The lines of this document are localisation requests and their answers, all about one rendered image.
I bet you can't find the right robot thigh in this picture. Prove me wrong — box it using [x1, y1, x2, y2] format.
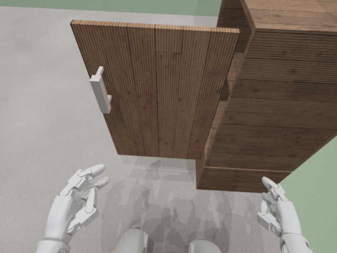
[188, 240, 222, 253]

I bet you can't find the cupboard door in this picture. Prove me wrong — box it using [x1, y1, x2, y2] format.
[70, 20, 241, 160]

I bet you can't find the right robot forearm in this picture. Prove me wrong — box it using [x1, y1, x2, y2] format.
[280, 233, 314, 253]

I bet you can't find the left robot thigh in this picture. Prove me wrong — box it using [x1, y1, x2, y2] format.
[113, 229, 148, 253]

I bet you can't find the robot right hand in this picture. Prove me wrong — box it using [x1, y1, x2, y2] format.
[257, 177, 302, 238]

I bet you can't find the left robot forearm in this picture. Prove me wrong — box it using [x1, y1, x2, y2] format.
[36, 238, 71, 253]

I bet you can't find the robot left hand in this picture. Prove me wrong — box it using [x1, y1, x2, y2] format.
[44, 164, 111, 243]

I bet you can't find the robot thigh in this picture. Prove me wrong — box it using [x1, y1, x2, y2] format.
[188, 240, 222, 253]
[113, 229, 148, 253]

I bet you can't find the handle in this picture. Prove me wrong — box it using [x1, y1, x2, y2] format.
[90, 66, 112, 114]

